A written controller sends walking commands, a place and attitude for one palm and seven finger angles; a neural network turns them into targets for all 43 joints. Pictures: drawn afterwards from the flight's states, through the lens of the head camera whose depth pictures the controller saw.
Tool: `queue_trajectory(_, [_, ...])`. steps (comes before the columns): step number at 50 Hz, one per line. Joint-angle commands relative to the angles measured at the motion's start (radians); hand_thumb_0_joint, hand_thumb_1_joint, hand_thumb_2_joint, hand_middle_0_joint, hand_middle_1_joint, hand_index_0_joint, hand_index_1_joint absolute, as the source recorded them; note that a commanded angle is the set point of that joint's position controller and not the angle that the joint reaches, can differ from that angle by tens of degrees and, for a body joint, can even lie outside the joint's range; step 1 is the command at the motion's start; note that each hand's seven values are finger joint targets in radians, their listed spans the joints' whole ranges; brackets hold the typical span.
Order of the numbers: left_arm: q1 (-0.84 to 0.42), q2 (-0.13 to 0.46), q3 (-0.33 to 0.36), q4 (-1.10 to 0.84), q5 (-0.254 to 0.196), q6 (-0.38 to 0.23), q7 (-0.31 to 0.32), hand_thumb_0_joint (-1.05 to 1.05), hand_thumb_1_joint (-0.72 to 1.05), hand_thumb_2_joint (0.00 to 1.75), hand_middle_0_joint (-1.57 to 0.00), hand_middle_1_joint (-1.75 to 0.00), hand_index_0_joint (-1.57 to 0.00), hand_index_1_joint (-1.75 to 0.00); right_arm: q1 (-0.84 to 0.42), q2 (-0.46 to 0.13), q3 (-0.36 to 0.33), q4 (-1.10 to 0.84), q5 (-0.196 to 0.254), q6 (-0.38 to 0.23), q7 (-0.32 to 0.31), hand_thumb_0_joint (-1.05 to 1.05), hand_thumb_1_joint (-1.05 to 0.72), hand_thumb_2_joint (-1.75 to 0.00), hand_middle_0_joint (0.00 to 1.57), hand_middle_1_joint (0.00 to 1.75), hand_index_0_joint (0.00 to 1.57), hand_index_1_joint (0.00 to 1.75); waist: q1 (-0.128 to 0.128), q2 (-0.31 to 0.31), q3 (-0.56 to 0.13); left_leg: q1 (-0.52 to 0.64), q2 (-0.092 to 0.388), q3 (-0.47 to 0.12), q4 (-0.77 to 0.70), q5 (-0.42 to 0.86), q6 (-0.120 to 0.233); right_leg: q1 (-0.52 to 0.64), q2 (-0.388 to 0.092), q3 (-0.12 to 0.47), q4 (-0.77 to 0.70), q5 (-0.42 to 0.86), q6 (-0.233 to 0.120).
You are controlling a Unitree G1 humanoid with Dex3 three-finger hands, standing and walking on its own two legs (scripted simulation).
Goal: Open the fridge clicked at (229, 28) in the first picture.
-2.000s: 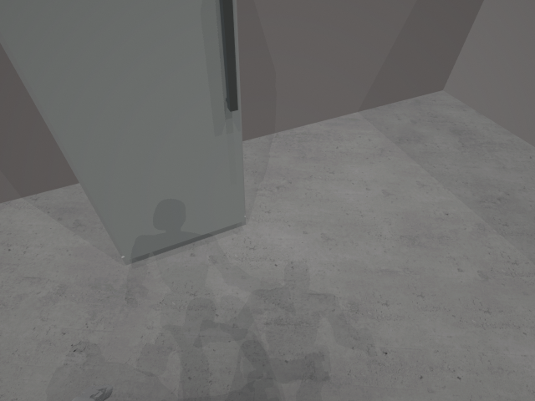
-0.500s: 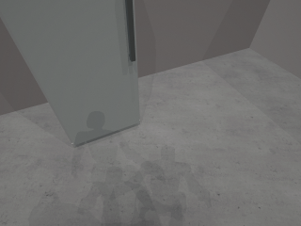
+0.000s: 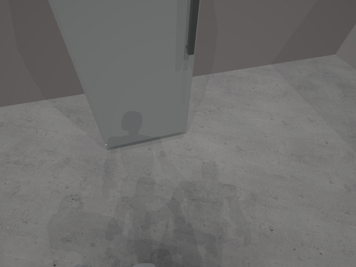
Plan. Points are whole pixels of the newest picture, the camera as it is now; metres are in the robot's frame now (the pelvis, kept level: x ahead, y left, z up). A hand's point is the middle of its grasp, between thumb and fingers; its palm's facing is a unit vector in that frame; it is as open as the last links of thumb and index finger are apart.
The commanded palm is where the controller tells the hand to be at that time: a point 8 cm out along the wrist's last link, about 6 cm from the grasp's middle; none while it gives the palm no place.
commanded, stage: turn to face it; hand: right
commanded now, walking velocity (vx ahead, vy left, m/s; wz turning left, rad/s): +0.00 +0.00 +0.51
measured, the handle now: (192, 4) +0.97 -0.03 +0.14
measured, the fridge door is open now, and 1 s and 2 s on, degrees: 0 0 0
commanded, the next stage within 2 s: take the last steps up to it in 0.54 s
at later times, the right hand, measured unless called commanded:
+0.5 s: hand out of the picture +0.06 -0.21 -0.16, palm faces -0.11 +0.97 -0.21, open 7.4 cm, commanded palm none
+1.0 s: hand out of the picture +0.13 -0.21 -0.15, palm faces -0.35 +0.92 -0.14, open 7.4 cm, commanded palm none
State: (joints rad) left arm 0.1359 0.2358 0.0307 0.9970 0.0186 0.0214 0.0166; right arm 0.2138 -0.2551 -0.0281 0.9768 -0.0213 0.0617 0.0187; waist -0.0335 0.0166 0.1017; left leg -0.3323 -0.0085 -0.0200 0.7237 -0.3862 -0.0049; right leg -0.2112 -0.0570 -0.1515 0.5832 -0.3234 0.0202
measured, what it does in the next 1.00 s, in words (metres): steps on the spot, turning left: right foot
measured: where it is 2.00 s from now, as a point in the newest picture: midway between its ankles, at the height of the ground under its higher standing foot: (184, 237)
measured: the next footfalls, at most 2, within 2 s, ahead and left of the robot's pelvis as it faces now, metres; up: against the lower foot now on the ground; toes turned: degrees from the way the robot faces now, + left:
right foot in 0.54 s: +0.01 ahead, -0.13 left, +0.00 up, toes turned +11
left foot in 1.10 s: +0.04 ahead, +0.09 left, +0.00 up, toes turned +24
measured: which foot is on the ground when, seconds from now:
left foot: down 0.00-0.54, up 0.56-1.00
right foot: down 0.00-0.02, up 0.04-0.52, down 0.54-1.00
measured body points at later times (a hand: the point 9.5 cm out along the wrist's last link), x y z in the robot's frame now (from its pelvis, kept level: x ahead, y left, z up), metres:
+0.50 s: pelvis -0.02 -0.02 +0.01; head +0.01 -0.03 +0.46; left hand +0.03 +0.25 -0.12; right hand +0.07 -0.26 -0.14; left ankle +0.02 +0.09 -0.72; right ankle -0.03 -0.15 -0.71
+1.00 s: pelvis +0.01 -0.07 +0.02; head +0.02 -0.08 +0.47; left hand -0.15 +0.11 -0.12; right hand +0.15 -0.25 -0.14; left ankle -0.03 +0.07 -0.69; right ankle -0.02 -0.14 -0.73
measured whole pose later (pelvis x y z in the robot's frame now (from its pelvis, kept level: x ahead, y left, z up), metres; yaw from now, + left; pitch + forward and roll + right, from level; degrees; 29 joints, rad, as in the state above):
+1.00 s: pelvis +0.01 -0.07 +0.02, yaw +18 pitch +0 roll +2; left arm 0.48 0.14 0.02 1.12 0.03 -0.04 0.03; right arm 0.19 -0.17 -0.04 1.01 -0.04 0.04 0.02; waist 0.06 0.01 0.01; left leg -0.36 0.06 0.07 0.74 -0.39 -0.01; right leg -0.08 0.01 -0.13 0.36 -0.29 -0.08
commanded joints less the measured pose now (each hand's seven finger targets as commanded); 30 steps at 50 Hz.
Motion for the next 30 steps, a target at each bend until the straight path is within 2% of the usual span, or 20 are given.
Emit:
queue_trajectory(1, [-0.05,0.127,0.052,-0.124,-0.008,0.0,0.009,0.0,0.9,0.9,-0.2,-0.3,-0.2,-0.3,0.155,-0.23,-0.075,-0.059,-0.019,-0.041,-0.019,0.0,-0.9,-0.9,0.2,0.3,0.2,0.3,-0.055,0.256,-0.105,0.194,0.257,-0.36,-0.365,0.381,0.059,-0.274,-0.041,-0.008,0.334,-0.072,0.018])
queue_trajectory(2, [-0.068,0.099,0.044,-0.149,-0.01,0.006,0.009,0.0,0.9,0.9,-0.2,-0.3,-0.2,-0.3,0.165,-0.267,-0.075,-0.065,-0.007,-0.042,-0.032,0.0,-0.9,-0.9,0.2,0.3,0.2,0.3,-0.052,0.312,-0.093,0.135,0.373,-0.56,-0.451,0.531,0.136,-0.342,0.039,0.106,0.493,-0.282,0.03])
queue_trajectory(3, [-0.038,0.123,0.052,-0.13,-0.01,0.015,0.011,0.0,0.9,0.9,-0.2,-0.3,-0.2,-0.3,0.132,-0.238,-0.077,-0.075,-0.001,-0.039,-0.039,0.0,-0.9,-0.9,0.2,0.3,0.2,0.3,-0.027,0.227,-0.099,0.112,0.339,-0.498,-0.477,0.33,0.149,-0.32,0.014,0.192,0.552,-0.209,0.015])
queue_trajectory(4, [-0.037,0.123,0.054,-0.12,-0.009,0.013,0.006,0.0,0.9,0.9,-0.2,-0.3,-0.2,-0.3,0.073,-0.21,-0.077,-0.096,-0.001,-0.039,-0.04,0.0,-0.9,-0.9,0.2,0.3,0.2,0.3,-0.013,0.213,-0.065,0.061,0.298,-0.481,-0.499,0.18,0.145,-0.34,-0.003,0.203,0.572,-0.146,0.012])
queue_trajectory(5, [-0.03,0.128,0.058,-0.104,-0.007,0.012,0.002,0.0,0.9,0.9,-0.2,-0.3,-0.2,-0.3,0.031,-0.188,-0.071,-0.108,0.002,-0.039,-0.039,0.0,-0.9,-0.9,0.2,0.3,0.2,0.3,0.006,0.141,-0.047,0.047,0.257,-0.438,-0.48,0.16,0.126,-0.333,-0.013,0.199,0.586,-0.082,0.016])
queue_trajectory(6, [-0.003,0.12,0.056,-0.093,-0.004,0.01,0.001,0.0,0.9,0.9,-0.2,-0.3,-0.2,-0.3,0.011,-0.165,-0.066,-0.119,0.004,-0.044,-0.037,0.0,-0.9,-0.9,0.2,0.3,0.2,0.3,0.021,0.109,-0.07,0.065,0.229,-0.385,-0.466,0.175,0.126,-0.321,-0.016,0.195,0.583,-0.03,0.023])
queue_trajectory(7, [0.013,0.111,0.054,-0.085,-0.002,0.009,0.0,0.0,0.9,0.9,-0.2,-0.3,-0.2,-0.3,0.019,-0.149,-0.064,-0.12,0.007,-0.049,-0.036,0.0,-0.9,-0.9,0.2,0.3,0.2,0.3,0.024,0.089,-0.102,0.096,0.205,-0.354,-0.453,0.209,0.126,-0.316,-0.011,0.188,0.569,-0.002,0.029])
queue_trajectory(10, [0.033,0.094,0.052,-0.075,0.0,0.009,0.005,0.0,0.9,0.9,-0.2,-0.3,-0.2,-0.3,0.052,-0.135,-0.067,-0.109,0.005,-0.055,-0.037,0.0,-0.9,-0.9,0.2,0.3,0.2,0.3,0.02,0.091,-0.15,0.168,0.189,-0.329,-0.436,0.255,0.128,-0.326,-0.006,0.182,0.532,0.016,0.042])
queue_trajectory(14, [0.007,0.08,0.046,-0.087,0.001,0.007,0.012,0.0,0.9,0.9,-0.2,-0.3,-0.2,-0.3,0.101,-0.132,-0.071,-0.096,0.0,-0.051,-0.037,0.0,-0.9,-0.9,0.2,0.3,0.2,0.3,-0.004,0.081,-0.167,0.208,0.191,-0.368,-0.427,0.299,0.156,-0.324,0.008,0.178,0.447,-0.031,0.045])
queue_trajectory(17, [0.008,0.072,0.042,-0.091,-0.002,0.002,0.015,0.0,0.9,0.9,-0.2,-0.3,-0.2,-0.3,0.105,-0.136,-0.074,-0.093,-0.005,-0.048,-0.038,0.0,-0.9,-0.9,0.2,0.3,0.2,0.3,-0.008,0.114,-0.173,0.221,0.188,-0.389,-0.422,0.331,0.176,-0.293,0.016,0.171,0.351,-0.07,0.04])
queue_trajectory(21, [0.021,0.063,0.038,-0.094,-0.013,-0.01,0.018,0.0,0.9,0.9,-0.2,-0.3,-0.2,-0.3,0.09,-0.145,-0.08,-0.096,-0.012,-0.042,-0.04,0.0,-0.9,-0.9,0.2,0.3,0.2,0.3,-0.012,0.124,-0.18,0.182,0.184,-0.434,-0.416,0.372,0.194,-0.191,0.035,0.166,0.164,-0.115,0.017])
queue_trajectory(23, [0.079,0.061,0.036,-0.08,-0.017,-0.015,0.022,0.0,0.9,0.9,-0.2,-0.3,-0.2,-0.3,0.058,-0.151,-0.079,-0.1,-0.011,-0.037,-0.039,0.0,-0.9,-0.9,0.2,0.3,0.2,0.3,0.016,0.139,-0.188,0.146,0.167,-0.434,-0.41,0.372,0.177,-0.113,0.05,0.158,0.051,-0.084,0.003])
queue_trajectory(24, [0.123,0.061,0.034,-0.069,-0.019,-0.02,0.024,0.0,0.9,0.9,-0.2,-0.3,-0.2,-0.3,0.039,-0.15,-0.078,-0.103,-0.007,-0.036,-0.039,0.0,-0.9,-0.9,0.2,0.3,0.2,0.3,0.035,0.122,-0.205,0.132,0.154,-0.42,-0.394,0.371,0.157,-0.049,0.057,0.149,-0.033,-0.03,-0.003])
queue_trajectory(25, [0.167,0.06,0.034,-0.056,-0.021,-0.027,0.027,0.0,0.9,0.9,-0.2,-0.3,-0.2,-0.3,0.018,-0.142,-0.077,-0.108,-0.003,-0.035,-0.041,0.0,-0.9,-0.9,0.2,0.3,0.2,0.3,0.059,0.116,-0.208,0.057,0.131,-0.396,-0.363,0.331,0.125,0.062,0.049,0.148,-0.145,0.051,-0.008])
queue_trajectory(26, [0.205,0.085,0.037,-0.046,-0.02,-0.038,0.032,0.0,0.9,0.9,-0.2,-0.3,-0.2,-0.3,0.007,-0.11,-0.071,-0.119,0.002,-0.033,-0.039,0.0,-0.9,-0.9,0.2,0.3,0.2,0.3,0.078,0.036,-0.21,-0.056,0.07,-0.332,-0.302,0.23,0.082,0.184,-0.01,0.195,-0.231,0.068,-0.03])
queue_trajectory(27, [0.198,0.156,0.049,-0.058,-0.007,-0.041,0.031,0.0,0.9,0.9,-0.2,-0.3,-0.2,-0.3,0.008,-0.057,-0.06,-0.135,0.011,-0.029,-0.031,0.0,-0.9,-0.9,0.2,0.3,0.2,0.3,0.078,-0.219,-0.16,-0.237,-0.056,-0.193,-0.118,0.024,0.03,0.221,-0.212,0.436,-0.356,0.001,-0.091])
queue_trajectory(28, [0.136,0.198,0.054,-0.09,-0.002,-0.028,0.03,0.0,0.9,0.9,-0.2,-0.3,-0.2,-0.3,-0.011,-0.057,-0.06,-0.141,0.004,-0.025,-0.029,0.0,-0.9,-0.9,0.2,0.3,0.2,0.3,0.063,-0.31,-0.073,-0.281,-0.088,-0.067,0.084,-0.138,-0.019,0.074,-0.364,0.547,-0.396,0.027,-0.157])
queue_trajectory(29, [0.092,0.165,0.044,-0.101,0.004,-0.029,0.034,0.0,0.9,0.9,-0.2,-0.3,-0.2,-0.3,-0.021,-0.085,-0.072,-0.125,-0.01,-0.017,-0.028,0.0,-0.9,-0.9,0.2,0.3,0.2,0.3,0.05,-0.21,-0.03,-0.232,-0.049,-0.111,0.218,-0.094,-0.033,-0.049,-0.348,0.518,-0.394,0.096,-0.174])
queue_trajectory(30, [0.04,0.121,0.03,-0.104,0.004,-0.032,0.037,0.0,0.9,0.9,-0.2,-0.3,-0.2,-0.3,0.014,-0.095,-0.083,-0.1,-0.015,-0.012,-0.025,0.0,-0.9,-0.9,0.2,0.3,0.2,0.3,0.008,-0.217,-0.007,-0.205,-0.034,-0.117,0.31,-0.047,-0.038,-0.107,-0.292,0.444,-0.384,0.146,-0.171])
